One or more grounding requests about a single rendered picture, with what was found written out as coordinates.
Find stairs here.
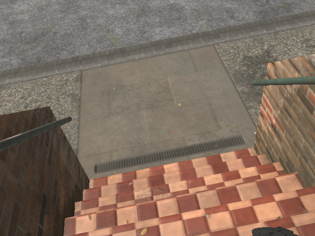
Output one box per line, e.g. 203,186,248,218
63,147,315,236

